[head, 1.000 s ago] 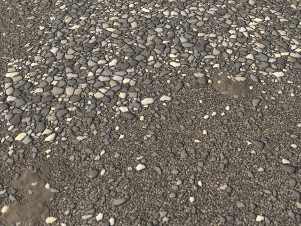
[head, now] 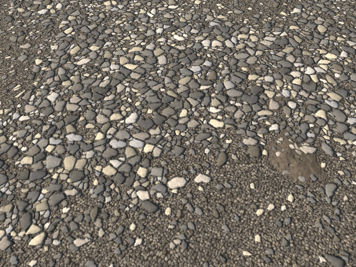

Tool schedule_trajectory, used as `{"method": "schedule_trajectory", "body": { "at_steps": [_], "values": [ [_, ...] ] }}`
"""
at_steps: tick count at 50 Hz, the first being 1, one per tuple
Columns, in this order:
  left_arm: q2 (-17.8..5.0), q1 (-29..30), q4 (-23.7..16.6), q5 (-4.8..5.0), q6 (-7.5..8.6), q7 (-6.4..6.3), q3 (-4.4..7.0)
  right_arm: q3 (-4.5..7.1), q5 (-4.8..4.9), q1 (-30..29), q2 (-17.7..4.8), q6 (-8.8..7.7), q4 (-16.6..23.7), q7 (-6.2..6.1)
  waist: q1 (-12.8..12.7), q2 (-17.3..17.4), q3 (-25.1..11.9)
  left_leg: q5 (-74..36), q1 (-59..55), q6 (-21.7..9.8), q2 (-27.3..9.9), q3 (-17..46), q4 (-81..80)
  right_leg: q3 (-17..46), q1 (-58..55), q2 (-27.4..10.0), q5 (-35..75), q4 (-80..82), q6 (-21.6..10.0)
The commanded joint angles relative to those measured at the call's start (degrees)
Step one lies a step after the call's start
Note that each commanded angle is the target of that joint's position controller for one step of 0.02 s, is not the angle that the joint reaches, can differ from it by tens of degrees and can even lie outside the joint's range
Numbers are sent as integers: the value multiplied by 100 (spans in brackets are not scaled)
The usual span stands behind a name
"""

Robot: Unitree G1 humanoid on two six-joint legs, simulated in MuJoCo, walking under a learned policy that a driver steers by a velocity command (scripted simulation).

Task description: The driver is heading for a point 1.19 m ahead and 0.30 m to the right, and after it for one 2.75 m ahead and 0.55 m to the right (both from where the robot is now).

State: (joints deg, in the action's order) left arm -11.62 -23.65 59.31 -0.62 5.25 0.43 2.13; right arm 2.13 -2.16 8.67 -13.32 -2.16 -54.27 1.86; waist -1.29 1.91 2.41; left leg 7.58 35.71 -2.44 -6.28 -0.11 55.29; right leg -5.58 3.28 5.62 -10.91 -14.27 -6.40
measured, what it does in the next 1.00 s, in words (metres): walks ahead, turning right: left foot, then right foot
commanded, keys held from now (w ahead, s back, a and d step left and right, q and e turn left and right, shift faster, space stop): w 0.18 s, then w+e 0.82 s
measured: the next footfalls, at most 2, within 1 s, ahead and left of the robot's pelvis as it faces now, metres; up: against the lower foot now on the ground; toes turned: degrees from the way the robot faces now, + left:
left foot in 0.26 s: +0.32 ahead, +0.11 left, +0.00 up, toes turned +3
right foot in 0.80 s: +0.57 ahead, -0.11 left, +0.00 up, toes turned -23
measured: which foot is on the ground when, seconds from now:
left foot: up 0.00-0.24, down 0.26-0.78, up 0.80-1.00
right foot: down 0.00-0.28, up 0.30-0.78, down 0.80-1.00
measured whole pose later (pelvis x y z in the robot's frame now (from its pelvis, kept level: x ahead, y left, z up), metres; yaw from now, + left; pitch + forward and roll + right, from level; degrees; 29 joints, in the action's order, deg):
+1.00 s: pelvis +0.54 -0.07 -0.01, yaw -25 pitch +0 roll +0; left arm -14.8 -16.7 52.6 0.0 2.3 0.1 4.6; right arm 3.0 -2.5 9.2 -13.6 -3.1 -47.3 0.6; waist -0.7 1.3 3.6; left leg 16.8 32.0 1.6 -6.9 1.1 64.1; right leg -0.9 10.9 8.2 -10.6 -21.2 -8.8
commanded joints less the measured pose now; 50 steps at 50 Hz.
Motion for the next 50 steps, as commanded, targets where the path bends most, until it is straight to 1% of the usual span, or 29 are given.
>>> {"method": "schedule_trajectory", "body": {
  "at_steps": [1,5,8,10,11,12,13,14,15,16,17,19,20,22,24,29,33,36,38,39,40,41,42,43,44,45,46,47,50],
  "values": [
    [-594,-167,-206,26,90,-22,63,-17,39,-482,-154,-29,402,32,30,-409,358,-652,127,126,48,-259,-873,887,323,-1437,1778,812,-438],
    [-622,-618,-44,-5,76,-78,40,-79,79,-1158,-105,-55,631,22,-211,-518,349,-935,10,59,277,-486,-1797,765,-311,-1507,2508,641,-361],
    [-661,-737,58,-74,32,-129,41,-64,79,-1381,-178,-102,781,-1,-218,-550,372,-541,25,-117,394,-493,-2162,782,-957,-1726,3179,327,-429],
    [-725,-592,63,-95,14,-159,54,-12,76,-1082,-280,-156,749,-43,-4,-599,226,-39,-593,-301,616,-534,-2399,760,-1085,-1784,4424,-231,-365],
    [-788,-511,62,-103,4,-161,67,45,74,-564,-381,-191,607,-89,226,-649,-28,178,-1215,-402,791,-544,-2540,783,-1082,-1757,5103,-814,-312],
    [-819,-384,38,-72,-12,-140,69,123,50,340,-514,-250,323,-145,615,-556,-484,-40,-2304,-538,871,-553,-2937,699,-822,-1601,5061,-1776,-229],
    [-721,-264,-103,5,10,-115,28,241,-83,1353,-848,-311,91,-223,1005,-338,-1099,19,-3911,-776,101,205,-2988,624,300,-1397,3622,-3133,-152],
    [-62,-886,-266,267,1,-62,-111,414,-230,1908,-1468,-292,58,-255,805,886,-2037,419,-5756,-1483,-1793,2816,-3206,148,2417,-468,-104,-5394,147],
    [-648,-786,-146,136,-53,-123,69,388,-19,1613,-1213,-212,98,-183,750,319,-2023,611,-5348,-1572,-1958,3666,-3764,762,2931,-308,-1747,-6131,58],
    [-698,-293,-276,67,-75,-123,131,293,80,956,-867,-201,181,-164,478,102,-1029,928,-4424,-1346,-1683,2695,-3976,919,3152,-656,-1255,-6108,21],
    [-551,-26,-338,41,-67,-93,111,205,92,547,-496,-243,243,-142,355,-38,-438,737,-3605,-1140,-1433,1999,-4295,905,3079,-877,-864,-5812,27],
    [-380,8,-328,-91,-207,-14,141,116,106,401,-182,-316,157,-196,67,88,24,245,-2728,-683,-930,941,-4606,867,2701,-1090,-548,-5400,83],
    [-276,-58,-339,-119,-291,33,142,116,108,495,-204,-367,113,-214,-2,236,-11,-18,-2570,-687,-940,715,-4649,817,2568,-1097,-495,-5367,130],
    [-196,175,-465,-123,-394,89,156,142,150,738,-274,-471,13,-221,-68,147,71,-505,-2572,-678,-877,277,-4747,752,2831,-1149,-249,-5291,194],
    [-209,577,-638,-116,-445,127,169,162,127,891,-349,-510,-24,-234,-55,131,144,-791,-2689,-629,-797,-118,-4803,677,3240,-1212,175,-5065,249],
    [-126,1682,-1092,-96,-422,223,93,138,117,1197,-363,-510,-107,-262,125,169,337,-1490,-2916,-523,-577,-905,-4747,280,3351,-1106,1145,-3380,304],
    [-174,2329,-1401,-137,-413,274,56,176,104,1622,-547,-450,-230,-335,319,169,384,-2192,-3685,-505,-838,-1180,-4543,-133,3236,-943,993,-2466,99],
    [-320,2176,-1437,-160,-412,262,123,217,73,1614,-700,-344,-236,-397,144,319,179,-4170,-4216,-426,-954,-1443,-3741,-379,2769,-570,228,-2227,-212],
    [-505,1415,-1245,-163,-396,216,231,277,53,1531,-882,-233,-185,-407,-192,407,-282,-5164,-4304,-406,-977,-1533,-2384,-487,1925,-163,-363,-2074,-481],
    [-652,690,-1026,-187,-344,172,322,295,76,1473,-943,-176,-122,-378,-515,258,-691,-4635,-3915,-312,-919,-1598,-1194,-392,942,-1,-252,-1620,-645],
    [-1136,-89,-848,-263,-312,90,496,270,95,1421,-846,-170,54,-346,-859,-257,-1219,-2828,-2723,-122,-741,-1618,538,809,-421,-788,-735,-1241,-959],
    [-1781,154,-968,-225,-337,42,630,149,144,1623,-150,-208,489,-197,-308,-1575,-1547,2504,-6,242,558,-1178,2607,4002,-2093,-2455,-528,-782,-1894],
    [-1699,-76,-986,-78,-432,14,616,231,117,755,-659,-291,684,-165,-655,-585,-1535,2190,719,211,601,49,2880,4594,-2024,-2478,-632,-151,-1862],
    [-1487,312,-947,-48,-443,-37,552,199,188,439,-590,-378,825,-139,-440,-433,-717,1483,1010,150,249,135,2558,3672,-1373,-2398,-225,-63,-1641],
    [-1176,591,-974,-12,-412,-42,478,194,180,550,-597,-427,754,-162,-174,-56,-344,1087,642,145,55,122,1975,3125,-633,-2140,585,15,-1378],
    [-1014,842,-1014,17,-361,-58,431,207,92,622,-591,-373,697,-183,49,58,-178,991,257,199,-55,142,1603,2630,-119,-1826,1256,45,-1181],
    [-880,966,-1044,59,-305,-76,379,197,-14,789,-548,-257,682,-176,217,-26,-227,951,-118,290,-105,161,1360,2285,197,-1602,1686,93,-1094],
    [-863,926,-1046,77,-237,-71,356,195,-60,827,-504,-146,696,-156,275,-80,-288,972,-287,365,-104,151,1195,2140,330,-1485,1999,101,-1075],
    [-1093,586,-989,88,-129,-51,397,166,-72,487,-404,30,893,-103,249,-207,-215,634,-89,541,-70,-1,630,1928,497,-1242,2304,178,-1002]
  ]
}}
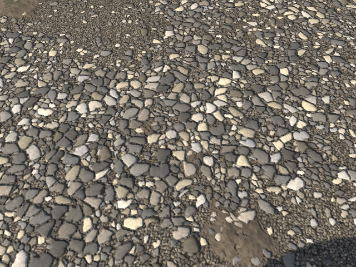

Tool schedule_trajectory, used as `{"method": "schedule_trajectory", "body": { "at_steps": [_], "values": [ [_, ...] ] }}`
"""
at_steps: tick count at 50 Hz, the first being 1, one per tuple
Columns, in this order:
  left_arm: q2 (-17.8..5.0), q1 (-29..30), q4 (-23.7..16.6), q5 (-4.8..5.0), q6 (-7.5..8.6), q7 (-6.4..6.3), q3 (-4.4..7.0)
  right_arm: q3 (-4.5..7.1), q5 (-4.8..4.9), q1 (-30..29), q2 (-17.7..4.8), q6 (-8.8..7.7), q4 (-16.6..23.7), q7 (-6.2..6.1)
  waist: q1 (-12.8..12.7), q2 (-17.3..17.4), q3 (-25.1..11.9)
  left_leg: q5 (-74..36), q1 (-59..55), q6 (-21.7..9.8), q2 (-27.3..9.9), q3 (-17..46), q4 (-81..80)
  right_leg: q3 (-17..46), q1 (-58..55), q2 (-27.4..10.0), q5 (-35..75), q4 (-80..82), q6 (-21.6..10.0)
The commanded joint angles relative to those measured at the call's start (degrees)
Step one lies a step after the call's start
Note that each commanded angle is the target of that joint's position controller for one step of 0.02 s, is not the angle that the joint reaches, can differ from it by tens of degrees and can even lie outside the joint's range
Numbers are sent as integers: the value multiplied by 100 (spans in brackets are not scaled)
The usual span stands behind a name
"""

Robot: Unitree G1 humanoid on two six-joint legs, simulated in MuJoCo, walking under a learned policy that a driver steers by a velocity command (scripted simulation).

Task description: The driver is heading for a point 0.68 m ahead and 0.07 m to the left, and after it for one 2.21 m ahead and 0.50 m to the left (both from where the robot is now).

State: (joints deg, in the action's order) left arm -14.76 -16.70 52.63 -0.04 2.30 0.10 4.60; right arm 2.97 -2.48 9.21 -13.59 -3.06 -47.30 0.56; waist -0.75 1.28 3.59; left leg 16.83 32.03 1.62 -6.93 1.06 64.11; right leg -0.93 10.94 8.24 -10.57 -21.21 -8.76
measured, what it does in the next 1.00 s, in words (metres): walks ahead: left foot, then right foot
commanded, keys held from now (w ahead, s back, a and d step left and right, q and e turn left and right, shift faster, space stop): w+e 0.06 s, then w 0.66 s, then w+q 0.28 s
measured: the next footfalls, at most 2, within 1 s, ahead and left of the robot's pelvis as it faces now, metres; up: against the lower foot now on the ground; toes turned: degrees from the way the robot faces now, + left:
left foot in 0.34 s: +0.38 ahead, +0.11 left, +0.00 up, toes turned -6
right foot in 0.86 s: +0.62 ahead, -0.13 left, +0.00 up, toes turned -8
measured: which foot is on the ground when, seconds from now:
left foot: up 0.00-0.32, down 0.34-0.88, up 0.90-1.00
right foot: down 0.00-0.36, up 0.38-0.84, down 0.86-1.00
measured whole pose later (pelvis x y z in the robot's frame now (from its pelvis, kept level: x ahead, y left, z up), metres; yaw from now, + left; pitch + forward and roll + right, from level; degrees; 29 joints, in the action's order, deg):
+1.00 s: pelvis +0.55 -0.04 +0.00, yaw -2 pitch +1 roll +0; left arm -12.6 -9.7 47.9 -1.9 4.6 0.0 1.8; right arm 3.3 -0.8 20.6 -14.5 -2.3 -53.3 0.8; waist 1.8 2.0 1.9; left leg 19.8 22.1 -4.3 -1.2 0.2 62.4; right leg -6.9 15.7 0.0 -10.2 -25.1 -3.3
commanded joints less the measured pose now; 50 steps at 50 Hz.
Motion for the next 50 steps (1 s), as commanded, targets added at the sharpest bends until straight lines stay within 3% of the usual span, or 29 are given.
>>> {"method": "schedule_trajectory", "body": {
  "at_steps": [1,5,11,12,14,15,16,17,18,19,20,21,22,24,27,30,33,38,40,41,42,43,44,45,46,47,48,50],
  "values": [
    [-807,-245,-310,25,165,-16,154,77,-37,175,-388,139,302,33,113,-213,-262,-513,448,173,-2,-146,-483,1479,-289,-1464,2230,910,-705],
    [-768,-743,-263,13,145,-14,125,43,-5,-635,-426,145,605,62,-206,-403,-156,-1303,882,172,98,-177,-1489,1534,-754,-1394,2334,900,-441],
    [-691,-1267,-98,-73,170,-104,28,-79,60,-1508,-373,30,943,141,-547,-504,-18,-1719,728,-151,400,-382,-2769,1511,-1547,-1565,3042,724,-300],
    [-739,-1255,-88,-93,177,-123,26,-78,70,-1521,-410,5,982,142,-509,-535,6,-1625,576,-248,451,-371,-2949,1541,-1637,-1648,3216,667,-279],
    [-870,-991,-116,-111,208,-151,34,-31,82,-1019,-557,-42,881,109,-173,-595,-80,-1233,-274,-481,650,-383,-3310,1444,-1585,-1711,4148,325,-113],
    [-946,-900,-116,-125,227,-149,46,28,95,-506,-688,-66,720,58,45,-641,-312,-959,-921,-589,848,-433,-3373,1390,-1579,-1678,4931,-158,-33],
    [-989,-805,-104,-138,235,-120,49,91,110,312,-798,-110,467,-9,432,-510,-709,-1031,-1816,-717,960,-485,-3692,1219,-1507,-1492,5173,-1086,48],
    [-880,-766,-169,-107,264,-89,12,161,27,1201,-996,-165,273,-93,820,-300,-1257,-970,-3190,-924,367,75,-3757,1088,-707,-1278,4038,-2342,109],
    [-326,-1438,-295,115,271,-44,-98,329,-120,1793,-1667,-167,249,-129,642,931,-2169,-511,-4870,-1662,-1310,2608,-3853,625,972,-415,1065,-4546,392],
    [-588,-1533,-208,20,259,-55,-56,314,34,1577,-1438,-69,148,-39,483,1091,-2149,-402,-4747,-1968,-1726,4237,-4716,709,1888,-21,-1813,-5400,374],
    [-686,-1089,-247,-111,218,-58,-34,224,141,934,-1041,-40,259,-8,249,396,-1060,261,-3791,-1879,-1513,3485,-4838,843,2242,-442,-1365,-5594,352],
    [-629,-648,-333,-152,224,-11,-66,130,149,551,-663,-56,307,18,215,-60,-538,177,-3059,-1737,-1244,2707,-5013,796,2245,-674,-990,-5273,354],
    [-529,-461,-394,-149,200,31,-80,79,115,462,-526,-86,253,12,116,-15,-248,-202,-2612,-1563,-949,2117,-5185,721,2155,-850,-850,-4947,353],
    [-399,-555,-372,-230,81,107,-118,31,135,575,-450,-169,65,-6,-71,275,-194,-942,-2151,-1384,-601,1412,-5389,598,1790,-1005,-719,-4549,452],
    [-298,-311,-456,-248,12,166,-162,74,196,912,-604,-286,-149,27,-104,288,-185,-1607,-2202,-1469,-509,966,-5604,346,2087,-1170,-397,-4148,594],
    [-242,521,-728,-235,9,195,-222,72,208,1179,-613,-279,-292,32,52,239,4,-1783,-2376,-1434,-346,612,-5813,107,2556,-1377,209,-3272,761],
    [-96,1191,-926,-194,33,221,-312,77,225,1426,-652,-273,-415,36,227,267,32,-2204,-2477,-1282,-180,271,-5758,-121,2334,-1318,794,-2186,829],
    [-184,1841,-1146,-163,78,182,-320,81,182,1835,-737,-229,-613,-15,404,281,57,-2886,-3082,-1220,-440,411,-5347,-210,2037,-1111,747,-1296,717],
    [-273,1687,-1140,-168,132,148,-284,109,150,1741,-848,-193,-625,-54,256,310,0,-3384,-3280,-1172,-548,571,-4960,-166,1706,-988,312,-1031,613],
    [-347,1320,-1034,-180,174,116,-244,123,146,1649,-903,-180,-616,-69,68,310,-152,-3848,-3281,-1109,-519,590,-4557,-170,1203,-862,103,-817,547],
    [-457,575,-787,-219,243,64,-179,117,174,1565,-893,-164,-613,-65,-279,126,-531,-4077,-3090,-1006,-295,425,-3704,-203,198,-762,255,-375,429],
    [-792,-367,-556,-338,322,-19,-68,69,225,1506,-742,-179,-505,-53,-633,-198,-1184,-3170,-2275,-884,12,229,-2452,425,-1240,-1400,130,-310,207],
    [-1447,-971,-546,-461,311,-85,99,-86,426,1948,-80,-188,-257,-29,-609,-1326,-2091,-334,-383,-603,793,-304,-467,2632,-3066,-3158,-357,-109,-346],
    [-1324,-866,-526,-282,209,-59,111,49,313,1957,-556,-117,-343,-89,-559,-1207,-2132,1356,280,-658,959,-9,356,3697,-2713,-3487,-629,450,-557],
    [-884,-335,-601,-210,184,-37,-8,121,231,1619,-695,-61,-342,-88,-333,-656,-1232,933,474,-711,599,244,566,2888,-1941,-3177,-1008,573,-398],
    [-540,86,-655,-176,211,-16,-90,98,221,1386,-550,-55,-309,-35,-201,-536,-667,492,419,-689,391,233,388,2168,-1206,-2900,-800,835,-253],
    [-362,259,-647,-166,247,-19,-135,107,191,1308,-471,-6,-318,5,-78,-611,-393,251,245,-660,263,201,185,1594,-747,-2646,-480,1038,-56],
    [-282,276,-557,-126,332,-55,-155,117,75,1376,-352,152,-337,95,130,-729,-221,-12,-13,-543,173,134,97,873,-274,-2387,128,1228,106]
  ]
}}
Velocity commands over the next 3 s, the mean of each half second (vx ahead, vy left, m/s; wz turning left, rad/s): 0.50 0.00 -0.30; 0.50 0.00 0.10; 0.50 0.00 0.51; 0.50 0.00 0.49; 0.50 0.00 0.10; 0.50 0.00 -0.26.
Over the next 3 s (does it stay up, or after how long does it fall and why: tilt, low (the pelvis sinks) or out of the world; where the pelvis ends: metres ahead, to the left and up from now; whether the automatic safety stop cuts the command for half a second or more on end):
stays up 1.51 0.34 -0.02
